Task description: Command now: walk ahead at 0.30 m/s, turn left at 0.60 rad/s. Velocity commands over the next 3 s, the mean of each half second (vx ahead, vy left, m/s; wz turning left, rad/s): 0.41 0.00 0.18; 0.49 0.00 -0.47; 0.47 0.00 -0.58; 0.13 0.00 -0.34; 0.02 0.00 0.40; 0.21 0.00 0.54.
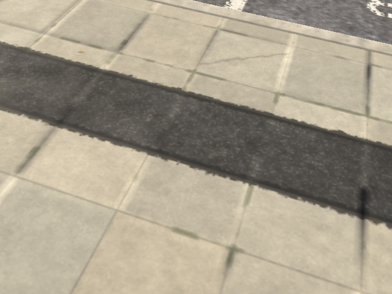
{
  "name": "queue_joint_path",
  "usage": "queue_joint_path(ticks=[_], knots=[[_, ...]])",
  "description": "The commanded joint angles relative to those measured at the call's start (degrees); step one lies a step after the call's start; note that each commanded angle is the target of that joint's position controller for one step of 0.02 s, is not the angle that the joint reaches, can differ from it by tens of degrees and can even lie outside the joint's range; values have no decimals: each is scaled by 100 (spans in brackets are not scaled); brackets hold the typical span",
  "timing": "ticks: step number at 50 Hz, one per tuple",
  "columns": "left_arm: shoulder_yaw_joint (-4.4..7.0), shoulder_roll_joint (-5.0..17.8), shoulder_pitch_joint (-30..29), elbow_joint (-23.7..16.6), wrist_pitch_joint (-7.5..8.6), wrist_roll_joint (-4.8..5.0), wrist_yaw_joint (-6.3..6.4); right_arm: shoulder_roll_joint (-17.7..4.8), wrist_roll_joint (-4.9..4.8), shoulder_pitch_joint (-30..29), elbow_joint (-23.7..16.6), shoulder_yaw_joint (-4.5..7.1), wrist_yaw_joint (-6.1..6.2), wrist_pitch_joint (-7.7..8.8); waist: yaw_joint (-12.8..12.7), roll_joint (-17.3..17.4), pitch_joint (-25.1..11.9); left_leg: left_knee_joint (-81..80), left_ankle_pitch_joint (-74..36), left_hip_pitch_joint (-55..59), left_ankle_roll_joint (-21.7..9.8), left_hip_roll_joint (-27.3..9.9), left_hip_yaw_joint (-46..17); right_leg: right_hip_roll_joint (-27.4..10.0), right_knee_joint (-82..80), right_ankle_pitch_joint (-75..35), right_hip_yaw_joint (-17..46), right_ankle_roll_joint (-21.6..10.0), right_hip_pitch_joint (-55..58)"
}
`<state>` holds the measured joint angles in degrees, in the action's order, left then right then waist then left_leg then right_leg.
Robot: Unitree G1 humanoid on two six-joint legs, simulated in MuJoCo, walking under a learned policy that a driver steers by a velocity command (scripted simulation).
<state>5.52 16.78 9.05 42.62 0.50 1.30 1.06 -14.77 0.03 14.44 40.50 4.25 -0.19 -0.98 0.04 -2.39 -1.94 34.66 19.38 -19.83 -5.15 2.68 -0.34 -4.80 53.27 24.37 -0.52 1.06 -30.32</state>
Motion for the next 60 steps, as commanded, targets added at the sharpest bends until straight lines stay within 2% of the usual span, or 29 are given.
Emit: queue_joint_path(ticks=[1, 2, 3, 8, 16, 19, 21, 22, 23, 24, 25, 26, 27, 28, 31, 36, 41, 43, 45, 46, 47, 48, 49, 50, 51, 52, 54, 56, 60], knots=[[161, 736, -759, -655, 336, -83, 18, -903, -40, 209, -344, 170, 59, 350, 163, 977, 379, -2473, 1109, 1621, -1053, -1821, -3143, 3, 733, -740, 624, -142, -2383], [178, 733, -671, -612, 383, -201, 12, -827, -102, 118, -338, 131, 85, 337, 99, 852, 286, -2445, 553, 1566, -895, -1620, -2734, 3, 460, -1134, 581, -82, -2083], [172, 662, -607, -561, 418, -212, -27, -763, -69, 114, -379, 103, 114, 352, 75, 840, 187, -2411, -55, 1593, -832, -1433, -2424, 55, 274, -1525, 535, -36, -1840], [-7, 204, -921, -552, 478, -151, -207, -694, -98, 711, 8, 89, 156, 433, 331, 867, 77, -2211, -1734, 1806, -630, -1128, -1477, 298, -1262, -2679, 263, 41, -1126], [-122, 248, -1733, -941, 564, -7, -426, -862, -108, 1222, 460, 101, 101, 478, 695, 941, 560, -1976, -2250, 2273, -692, -1587, -1555, 336, -2110, -2220, 55, -336, -1128], [-126, 296, -1443, -970, 571, -3, -487, -917, -103, 1063, 509, 110, 101, 462, 447, 982, 452, -1641, -3479, 2327, -495, -1608, -1255, 494, -2223, -1737, -130, -606, -499], [6, 531, -405, -700, 553, -60, -445, -989, -98, 812, 443, 111, 119, 444, -138, 888, -239, -528, -5541, 2109, -324, -1288, -776, 899, -2436, -1914, -425, -884, 1192], [80, 705, 602, -453, 530, -65, -395, -940, -55, 679, 356, 85, 129, 478, -560, 724, -854, 587, -5486, 1289, -135, -1083, -568, 566, -2307, -2362, 92, -1184, 2792], [214, 1328, 1421, -390, 510, -126, -346, -584, 62, 1021, 192, -42, 103, 586, -602, -585, -1700, 2902, -2841, -676, 317, -290, -201, -849, -2464, -2339, 2454, -2027, 4953], [147, 1113, 1522, -250, 475, -16, -374, -441, 36, 1205, 244, -115, 40, 721, -499, -1409, -2073, 4010, 1047, -1896, 462, 205, -655, -1567, -3474, -1393, 4528, -2468, 5544], [69, 859, 1103, -335, 447, 17, -340, -889, -111, 716, 113, -5, -19, 813, -510, -767, -1113, 4314, 815, -2521, 441, -159, -860, -1445, -3674, -664, 4156, -2180, 4866], [19, 728, 740, -453, 426, -35, -316, -880, -154, 204, -40, -18, -30, 859, -429, -178, -464, 4091, 366, -2549, 402, -408, -733, -1200, -3751, -910, 3418, -1975, 4008], [-28, 617, 537, -489, 425, -65, -316, -786, -54, -8, -87, -22, -8, 870, -250, 312, 8, 3620, 59, -2401, 436, -582, -620, -923, -3879, -1532, 2889, -1855, 3227], [-60, 526, 404, -548, 446, -85, -308, -799, 71, 7, -126, 18, 25, 845, -84, 299, 14, 3200, -218, -2046, 440, -754, -611, -689, -3967, -2127, 2504, -1735, 2810], [-58, 559, 416, -541, 463, -37, -254, -635, 130, 97, -215, 13, 68, 749, 113, -93, 32, 2634, -453, -1700, 659, -775, -454, -413, -4181, -2763, 2081, -1776, 2183], [10, 762, 910, -329, 395, 21, -102, -369, 123, -1051, -556, -77, 94, 745, -216, -142, 236, 643, -1988, -1408, 865, -473, -292, 33, -4056, -3100, 1555, -1440, 1638], [4, 744, 1445, -147, 279, 85, -47, -450, -20, -1835, -768, -71, -52, 830, -486, -249, 214, -488, -2300, -1007, 776, -156, -403, -98, -3641, -2599, 2141, -1269, 2127], [12, 755, 1463, -132, 226, 82, -20, -590, -37, -1915, -815, -22, -94, 888, -438, -313, 200, -810, -1935, -890, 676, -105, -511, -230, -3371, -2498, 2520, -1232, 2536], [39, 787, 1295, -169, 184, 61, -6, -748, -53, -1510, -748, 59, -75, 942, -170, -495, 80, -1075, -1575, -213, 483, -83, -439, -220, -2988, -2933, 2689, -1128, 2596], [2, 677, 1121, -250, 182, 45, -22, -904, -18, -924, -630, 142, -29, 963, 161, -467, -278, -1269, -1729, 781, 274, -234, -450, 36, -2391, -3348, 2512, -965, 2369], [-94, 430, 951, -415, 215, -55, -54, -1208, 78, 10, -548, 239, 36, 961, 611, -121, -1086, -951, -1762, 2375, -136, -1080, -1114, 303, -995, -2903, 2133, -760, 1616], [-236, 5, 1803, -478, 261, 34, -49, -1633, 151, 648, -396, 346, 70, 872, 414, 1423, -1950, -966, -1420, 4475, -1094, -2493, -3296, 1136, 846, -93, 1288, -334, -357], [-196, 450, 1924, -452, 270, 107, -27, -1195, 12, 689, -357, 269, 29, 817, 409, 1723, -1861, -1321, -389, 4356, -1212, -2853, -4333, 777, 1737, 990, 1173, -240, -1187], [-79, 838, 1425, -459, 231, 115, -29, -787, -9, 384, -446, 160, 42, 779, 497, 1073, -989, -1479, -187, 3575, -921, -2549, -3539, 506, 2057, 498, 1160, -170, -1446], [-59, 840, 1035, -537, 193, 54, -27, -642, 26, 100, -473, 96, 39, 733, 429, 653, -436, -1622, -563, 2818, -699, -2249, -2753, 308, 2009, 51, 942, -115, -1356], [-47, 754, 795, -632, 182, -9, -47, -542, 35, -89, -424, 53, 21, 709, 317, 575, -15, -1831, -965, 2182, -611, -1997, -2255, 176, 1776, -214, 858, -82, -1289], [-52, 517, 813, -679, 119, 31, -111, -491, 72, -258, -356, 24, 4, 727, 93, 844, 262, -2205, -1279, 1419, -511, -1682, -1520, -35, 1512, -495, 714, -72, -915], [-100, 319, 733, -751, 74, 24, -139, -607, 36, -258, -245, 70, -11, 781, 39, 867, 325, -2459, -1617, 1168, -619, -1677, -1098, -116, 1288, -707, 602, -12, -896], [-142, 277, 302, -886, 92, -9, -193, -877, 39, -216, -36, 147, 9, 789, 87, 659, 335, -2563, -2327, 1364, -628, -1689, -346, -201, 356, -1669, 577, 55, -1072]])
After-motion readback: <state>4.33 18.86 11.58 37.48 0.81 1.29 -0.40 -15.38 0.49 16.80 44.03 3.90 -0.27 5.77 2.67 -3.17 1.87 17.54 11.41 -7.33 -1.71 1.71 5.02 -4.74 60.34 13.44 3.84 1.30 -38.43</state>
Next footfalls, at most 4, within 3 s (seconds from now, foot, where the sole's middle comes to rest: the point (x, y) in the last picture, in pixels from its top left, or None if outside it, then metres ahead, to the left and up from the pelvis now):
0.44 right None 0.34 -0.10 -0.77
0.94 left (174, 254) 0.63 0.06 -0.77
1.44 right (270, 221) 0.78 -0.30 -0.77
1.92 left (234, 178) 0.97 -0.17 -0.77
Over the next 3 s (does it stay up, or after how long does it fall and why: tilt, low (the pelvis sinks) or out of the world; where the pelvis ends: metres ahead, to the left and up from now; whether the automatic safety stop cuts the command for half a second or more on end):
stays up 0.91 -0.19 0.01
